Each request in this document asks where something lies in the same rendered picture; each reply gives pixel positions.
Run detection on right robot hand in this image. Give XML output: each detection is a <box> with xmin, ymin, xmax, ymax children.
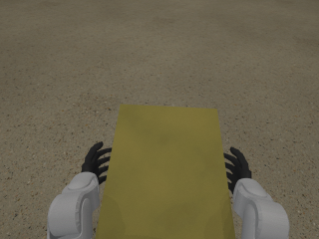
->
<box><xmin>223</xmin><ymin>147</ymin><xmax>252</xmax><ymax>194</ymax></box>

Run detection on carton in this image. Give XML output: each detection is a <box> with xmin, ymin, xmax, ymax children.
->
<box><xmin>95</xmin><ymin>104</ymin><xmax>236</xmax><ymax>239</ymax></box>

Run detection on robot left forearm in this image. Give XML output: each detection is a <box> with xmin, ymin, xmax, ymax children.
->
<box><xmin>47</xmin><ymin>171</ymin><xmax>100</xmax><ymax>239</ymax></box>

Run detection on robot right forearm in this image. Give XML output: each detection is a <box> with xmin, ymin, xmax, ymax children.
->
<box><xmin>232</xmin><ymin>178</ymin><xmax>290</xmax><ymax>239</ymax></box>

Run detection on left robot hand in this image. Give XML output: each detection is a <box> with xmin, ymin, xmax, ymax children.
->
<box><xmin>81</xmin><ymin>141</ymin><xmax>112</xmax><ymax>185</ymax></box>

